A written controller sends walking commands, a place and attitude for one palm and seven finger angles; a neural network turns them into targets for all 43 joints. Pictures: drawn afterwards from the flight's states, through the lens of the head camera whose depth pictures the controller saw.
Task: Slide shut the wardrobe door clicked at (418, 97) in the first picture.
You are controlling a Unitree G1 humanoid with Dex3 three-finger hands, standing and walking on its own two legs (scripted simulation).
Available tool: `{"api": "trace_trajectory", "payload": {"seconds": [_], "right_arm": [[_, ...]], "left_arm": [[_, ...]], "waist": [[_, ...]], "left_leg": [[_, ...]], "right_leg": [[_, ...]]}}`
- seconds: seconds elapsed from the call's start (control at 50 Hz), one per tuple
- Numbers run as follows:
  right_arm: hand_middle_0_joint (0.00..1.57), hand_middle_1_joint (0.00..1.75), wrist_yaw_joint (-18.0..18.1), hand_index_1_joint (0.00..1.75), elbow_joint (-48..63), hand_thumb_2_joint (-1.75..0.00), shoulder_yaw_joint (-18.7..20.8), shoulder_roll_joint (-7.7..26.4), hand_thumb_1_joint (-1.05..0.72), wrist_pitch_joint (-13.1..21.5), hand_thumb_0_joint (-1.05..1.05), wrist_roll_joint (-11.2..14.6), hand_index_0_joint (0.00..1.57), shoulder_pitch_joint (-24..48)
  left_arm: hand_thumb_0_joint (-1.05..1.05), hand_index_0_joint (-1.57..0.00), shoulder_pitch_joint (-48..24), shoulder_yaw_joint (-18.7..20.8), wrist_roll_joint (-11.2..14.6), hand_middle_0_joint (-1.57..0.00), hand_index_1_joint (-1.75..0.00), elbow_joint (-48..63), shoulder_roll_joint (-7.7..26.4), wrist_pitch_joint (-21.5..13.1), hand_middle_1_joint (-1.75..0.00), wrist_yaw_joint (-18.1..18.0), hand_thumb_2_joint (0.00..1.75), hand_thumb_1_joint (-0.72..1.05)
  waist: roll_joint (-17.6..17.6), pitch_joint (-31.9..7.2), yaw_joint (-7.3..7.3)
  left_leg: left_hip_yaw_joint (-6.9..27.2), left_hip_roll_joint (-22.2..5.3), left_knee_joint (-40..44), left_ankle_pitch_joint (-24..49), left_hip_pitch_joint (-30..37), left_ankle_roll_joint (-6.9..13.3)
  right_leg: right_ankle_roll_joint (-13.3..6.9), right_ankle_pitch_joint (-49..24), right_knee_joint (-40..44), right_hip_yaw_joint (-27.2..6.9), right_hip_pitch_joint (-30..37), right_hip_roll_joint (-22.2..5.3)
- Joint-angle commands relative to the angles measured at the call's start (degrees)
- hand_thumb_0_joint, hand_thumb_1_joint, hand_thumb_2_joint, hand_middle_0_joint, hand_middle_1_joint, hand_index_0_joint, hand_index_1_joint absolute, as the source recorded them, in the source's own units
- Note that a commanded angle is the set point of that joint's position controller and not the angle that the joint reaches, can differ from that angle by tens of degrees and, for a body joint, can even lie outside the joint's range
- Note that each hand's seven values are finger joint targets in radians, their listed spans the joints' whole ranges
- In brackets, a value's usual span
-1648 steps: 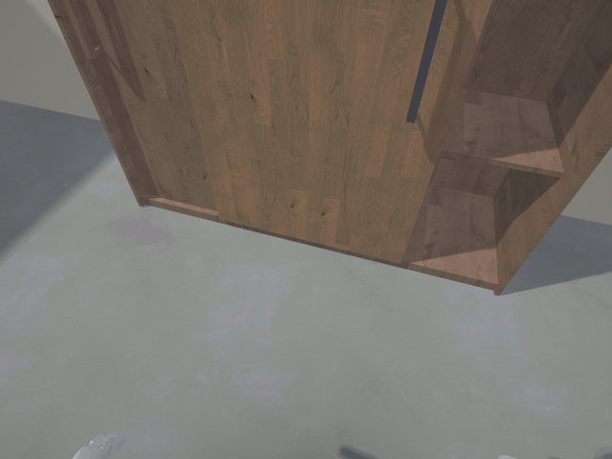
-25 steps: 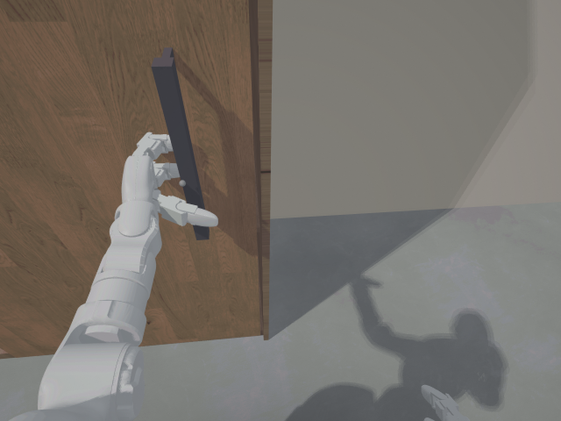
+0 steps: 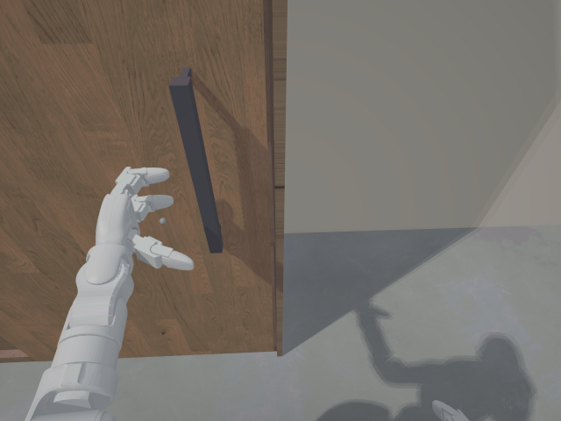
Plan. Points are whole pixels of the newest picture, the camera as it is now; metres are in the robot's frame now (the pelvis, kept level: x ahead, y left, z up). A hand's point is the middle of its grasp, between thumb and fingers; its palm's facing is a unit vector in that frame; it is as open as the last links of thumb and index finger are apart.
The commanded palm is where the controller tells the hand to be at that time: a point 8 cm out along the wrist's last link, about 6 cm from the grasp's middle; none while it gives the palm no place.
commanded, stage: slip the hand off the handle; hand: left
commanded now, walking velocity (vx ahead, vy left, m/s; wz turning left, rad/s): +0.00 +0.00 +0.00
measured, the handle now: (204, 175) +0.46 +0.16 +0.12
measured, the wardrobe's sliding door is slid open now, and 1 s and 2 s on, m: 0.01 0.01 0.01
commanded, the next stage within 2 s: draw the hand back to the body in 0.48 s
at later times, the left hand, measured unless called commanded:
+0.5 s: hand (142, 277) +0.27 +0.20 +0.11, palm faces +0.20 -0.97 -0.12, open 14.7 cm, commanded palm +0.24 +0.24 +0.13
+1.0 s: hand (110, 293) +0.23 +0.21 +0.13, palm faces +0.19 -0.98 -0.03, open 14.7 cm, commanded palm +0.20 +0.26 +0.15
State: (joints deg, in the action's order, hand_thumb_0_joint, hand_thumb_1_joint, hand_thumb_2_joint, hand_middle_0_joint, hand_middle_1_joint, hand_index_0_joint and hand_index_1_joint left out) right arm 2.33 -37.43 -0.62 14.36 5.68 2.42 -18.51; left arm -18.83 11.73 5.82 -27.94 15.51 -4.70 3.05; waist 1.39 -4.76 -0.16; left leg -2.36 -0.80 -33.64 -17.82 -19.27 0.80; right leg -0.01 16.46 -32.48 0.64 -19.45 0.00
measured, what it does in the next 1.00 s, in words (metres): stands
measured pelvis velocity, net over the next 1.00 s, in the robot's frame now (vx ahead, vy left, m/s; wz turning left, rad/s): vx -0.01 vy -0.02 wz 0.03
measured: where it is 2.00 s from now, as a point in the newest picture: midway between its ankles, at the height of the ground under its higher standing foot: outside the picture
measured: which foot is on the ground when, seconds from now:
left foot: down 0.00-1.00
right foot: down 0.00-1.00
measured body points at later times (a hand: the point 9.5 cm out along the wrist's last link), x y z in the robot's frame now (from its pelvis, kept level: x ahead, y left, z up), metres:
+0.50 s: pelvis -0.01 -0.02 +0.00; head -0.03 -0.03 +0.45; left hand +0.25 +0.25 +0.12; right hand +0.19 -0.23 -0.07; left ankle -0.01 +0.11 -0.73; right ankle +0.00 -0.12 -0.73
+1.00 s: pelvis -0.01 -0.02 +0.00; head -0.04 -0.03 +0.45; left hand +0.22 +0.26 +0.14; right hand +0.19 -0.23 -0.06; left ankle -0.01 +0.11 -0.73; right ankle +0.00 -0.12 -0.73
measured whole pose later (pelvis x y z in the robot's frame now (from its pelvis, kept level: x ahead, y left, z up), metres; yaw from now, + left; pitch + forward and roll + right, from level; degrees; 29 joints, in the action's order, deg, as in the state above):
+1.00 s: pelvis -0.01 -0.02 +0.00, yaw +2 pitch -2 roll +0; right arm 5.4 -37.5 -3.1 14.3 16.2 3.0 -14.2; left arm 9.0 14.5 16.1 5.0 15.1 3.0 9.9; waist 2.5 -3.1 3.5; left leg -0.2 -0.9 -31.9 -17.0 -12.6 -0.3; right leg -1.0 16.7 -31.2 2.8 -12.3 0.2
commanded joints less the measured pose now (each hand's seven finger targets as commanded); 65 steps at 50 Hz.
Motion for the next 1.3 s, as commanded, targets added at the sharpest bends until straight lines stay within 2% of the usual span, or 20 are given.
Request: {"api": "trace_trajectory", "payload": {"seconds": [0.0, 0.04, 0.08, 0.14, 0.2, 0.32, 0.38, 0.44, 0.58, 0.6, 0.62, 0.64, 0.72, 0.78, 0.94, 1.08, 1.1, 1.14, 1.2, 1.28], "right_arm": [[0.20, 0.30, 0.7, 0.30, 9.2, -0.90, 2.8, 7.5, -0.90, 3.7, 0.00, 0.2, 0.20, 6.2], [0.20, 0.30, 1.0, 0.30, 9.4, -0.90, 2.4, 7.2, -0.90, 3.8, 0.00, 0.3, 0.20, 7.6], [0.20, 0.30, 1.2, 0.30, 9.7, -0.90, 2.1, 6.6, -0.90, 4.5, 0.00, 0.5, 0.20, 8.6], [0.20, 0.30, 1.6, 0.30, 9.7, -0.90, 2.0, 6.7, -0.90, 5.2, 0.00, 0.5, 0.20, 9.3], [0.20, 0.30, 2.1, 0.30, 9.7, -0.90, 1.5, 6.3, -0.90, 6.1, 0.00, 0.7, 0.20, 10.3], [0.20, 0.30, 3.0, 0.30, 9.5, -0.90, 0.6, 6.5, -0.90, 7.1, 0.00, 0.9, 0.20, 11.7], [0.20, 0.30, 3.1, 0.30, 10.0, -0.90, 0.5, 5.8, -0.90, 7.9, 0.00, 0.7, 0.20, 12.8], [0.20, 0.30, 2.8, 0.30, 10.4, -0.90, 0.1, 5.2, -0.90, 8.8, 0.00, 0.4, 0.20, 13.3], [0.20, 0.30, 3.6, 0.30, 8.8, -0.90, -0.2, 5.7, -0.90, 10.1, 0.00, 0.5, 0.20, 13.1], [0.20, 0.30, 4.3, 0.30, 8.2, -0.90, -0.7, 6.0, -0.90, 11.1, 0.00, 0.4, 0.20, 13.4], [0.20, 0.30, 4.9, 0.30, 7.7, -0.90, -0.7, 6.2, -0.90, 11.6, 0.00, 0.6, 0.20, 13.5], [0.20, 0.30, 5.1, 0.30, 8.1, -0.90, -0.9, 5.8, -0.90, 12.0, 0.00, 0.6, 0.20, 13.7], [0.20, 0.30, 3.8, 0.30, 9.4, -0.90, -0.5, 5.4, -0.90, 12.9, 0.00, 0.6, 0.20, 12.7], [0.20, 0.30, 3.0, 0.30, 10.5, -0.90, -0.3, 5.4, -0.90, 13.3, 0.00, 0.7, 0.20, 13.1], [0.20, 0.30, 3.6, 0.30, 9.8, -0.90, -0.3, 5.7, -0.90, 14.7, 0.00, 0.9, 0.20, 13.3], [0.20, 0.30, 4.5, 0.30, 9.1, -0.90, -0.7, 5.9, -0.90, 15.6, 0.00, 1.0, 0.20, 13.6], [0.20, 0.30, 3.8, 0.30, 8.9, -0.90, 0.4, 5.9, -0.90, 14.1, 0.00, -1.2, 0.20, 14.3], [0.20, 0.30, 2.9, 0.30, 8.8, -0.90, 0.1, 5.4, -0.90, 12.8, 0.00, -1.6, 0.20, 14.2], [0.20, 0.30, 2.3, 0.30, 9.4, -0.90, 0.4, 5.0, -0.90, 10.4, 0.00, -1.7, 0.20, 14.1], [0.20, 0.30, 2.5, 0.30, 9.7, -0.90, 0.7, 4.8, -0.90, 8.8, 0.00, -2.0, 0.20, 14.5]], "left_arm": [[0.00, -0.25, -15.1, 6.1, 0.8, -0.25, -1.15, 21.3, 13.4, -3.4, -1.15, -2.0, 0.20, -0.55], [0.00, -0.25, -13.6, 5.9, 0.6, -0.25, -1.15, 23.9, 13.6, -2.8, -1.15, -2.4, 0.20, -0.55], [0.00, -0.25, -13.1, 2.6, 0.5, -0.25, -1.15, 27.5, 10.4, -2.2, -1.15, -2.2, 0.20, -0.55], [0.00, -0.25, -7.1, 3.7, 1.6, -0.25, -1.15, 29.4, 10.9, -1.0, -1.15, -1.3, 0.20, -0.55], [0.00, -0.25, -5.6, 0.3, 2.8, -0.25, -1.15, 30.2, 7.3, 0.3, -1.15, 0.1, 0.20, -0.55], [0.00, -0.25, -2.6, 1.3, 3.4, -0.25, -1.15, 30.3, 9.1, 2.5, -1.15, 0.5, 0.20, -0.55], [0.00, -0.25, -2.4, 2.4, 3.1, -0.25, -1.15, 34.2, 9.8, 1.4, -1.15, -0.2, 0.20, -0.55], [0.00, -0.25, 0.2, 1.7, 2.6, -0.25, -1.15, 39.0, 9.3, 0.0, -1.15, -0.4, 0.20, -0.55], [0.00, -0.25, -1.0, 0.1, 3.2, -0.25, -1.15, 35.7, 8.1, 1.3, -1.15, -0.5, 0.20, -0.55], [0.00, -0.25, -2.9, 2.9, 11.6, -0.25, -1.15, 35.3, 5.2, 0.5, -1.15, 3.3, 0.20, -0.55], [0.00, -0.25, -0.8, 6.0, 12.2, -0.25, -1.15, 34.1, 9.2, 0.1, -1.15, 5.6, 0.20, -0.55], [0.00, -0.25, 0.7, 6.0, 12.5, -0.25, -1.15, 34.2, 9.0, 0.0, -1.15, 7.0, 0.20, -0.55], [0.00, -0.25, 10.4, 6.7, 9.5, -0.25, -1.15, 36.4, 10.6, 1.2, -1.15, 7.2, 0.20, -0.55], [0.00, -0.25, 14.0, 7.0, 10.1, -0.25, -1.15, 40.0, 9.3, 2.6, -1.15, 6.7, 0.20, -0.55], [0.00, -0.25, 11.2, 6.9, 10.8, -0.25, -1.15, 48.4, 9.7, 3.5, -1.15, 6.7, 0.20, -0.55], [0.00, -0.24, 15.2, 8.8, 12.1, -0.24, -1.04, 49.1, 11.3, 4.9, -1.04, 9.2, 0.29, -0.37], [0.00, -0.24, 15.3, 9.2, 4.0, -0.24, -1.02, 54.8, 17.3, 1.4, -1.02, 1.4, 0.31, -0.33], [0.00, -0.24, 22.6, 5.2, 2.7, -0.24, -0.98, 51.1, 10.3, 0.5, -0.98, -2.7, 0.34, -0.26], [0.00, -0.24, 26.6, 5.4, 1.1, -0.24, -0.92, 53.6, 10.9, -1.2, -0.92, -5.2, 0.39, -0.15], [0.00, -0.23, 26.8, 7.1, -0.2, -0.23, -0.83, 56.8, 13.1, -2.9, -0.83, -7.3, 0.46, -0.01]], "waist": [[-1.3, -14.0, 2.06], [0.6, -12.0, 1.90], [3.2, -11.5, 1.41], [1.7, -11.6, 1.58], [-0.6, -8.9, 0.89], [-3.0, -4.0, 1.25], [-1.5, -5.8, 1.88], [3.9, -8.0, 2.52], [-0.9, -3.0, 1.06], [-4.4, -5.2, 0.30], [-3.4, -6.4, 1.94], [-1.2, -7.9, 2.60], [1.5, -7.8, 4.68], [-1.8, -6.2, 4.53], [1.6, -3.1, 2.80], [1.3, -4.3, 3.52], [1.5, 0.8, 4.48], [-0.6, 3.9, 3.32], [1.9, -0.1, 3.83], [1.5, -2.1, 3.75]], "left_leg": [[2.0, 0.1, 3.8, 18.9, 7.1, 0.8], [2.0, 0.2, 4.4, 16.7, 6.8, 0.8], [2.0, 0.2, 4.5, 16.0, 8.0, 0.7], [2.0, 0.2, 4.5, 15.4, 8.4, 0.8], [2.2, 0.4, 4.8, 12.3, 7.9, 0.9], [2.6, 0.9, 5.7, 4.7, 5.6, 1.1], [2.4, 1.1, 5.5, 5.7, 6.7, 1.1], [2.4, 1.1, 5.4, 7.9, 8.7, 0.8], [2.9, 1.1, 5.8, 3.7, 6.4, 0.9], [3.1, 1.3, 5.5, 4.3, 7.3, 0.7], [2.6, 1.2, 5.5, 5.1, 7.2, 0.7], [2.5, 1.4, 5.7, 6.6, 7.5, 0.6], [2.3, 1.1, 6.1, 11.9, 7.7, 0.4], [2.1, 0.9, 6.1, 12.9, 7.0, 0.6], [2.9, 0.8, 6.3, 9.0, 9.0, 0.7], [3.7, 0.8, 6.7, 8.4, 9.7, 0.7], [3.6, 1.3, 7.4, 9.0, 8.5, 1.0], [4.0, 0.8, 7.9, 7.6, 8.2, 0.7], [3.5, 0.2, 8.8, 8.8, 10.7, 0.5], [3.2, 0.1, 10.1, 9.5, 12.7, 0.6]], "right_leg": [[-1.4, -17.9, 3.2, 0.6, 7.0, 0.8], [-1.3, -15.7, 3.7, 0.5, 6.4, 0.8], [-1.4, -14.6, 3.9, 0.6, 5.6, 0.7], [-1.2, -14.5, 4.5, 0.7, 6.3, 0.8], [-1.0, -12.3, 5.3, 0.9, 5.1, 0.7], [-0.5, -3.2, 7.7, 0.4, 3.1, 0.3], [-0.6, -3.8, 7.5, 0.0, 4.3, 0.0], [-1.0, -6.4, 6.5, 0.2, 5.6, 0.0], [-0.3, -1.8, 8.0, 0.2, 3.0, 0.0], [-0.5, -3.7, 8.6, 0.0, 5.7, 0.0], [-0.7, -4.9, 8.2, -0.3, 7.5, -0.1], [-0.8, -7.2, 7.3, -0.2, 9.0, -0.4], [-1.0, -12.9, 5.8, 0.9, 9.7, -0.4], [-0.6, -14.3, 5.9, 1.3, 9.2, -0.2], [-0.5, -8.3, 7.3, 1.2, 5.7, 0.1], [-0.6, -7.7, 7.5, 1.5, 7.3, 0.1], [-0.7, -7.4, 11.1, -0.8, 6.9, -1.0], [-0.9, -5.9, 10.7, 0.2, 5.8, -1.3], [-1.0, -7.2, 10.2, 0.2, 8.9, -1.5], [-1.1, -7.6, 11.0, 0.3, 11.0, -1.4]]}}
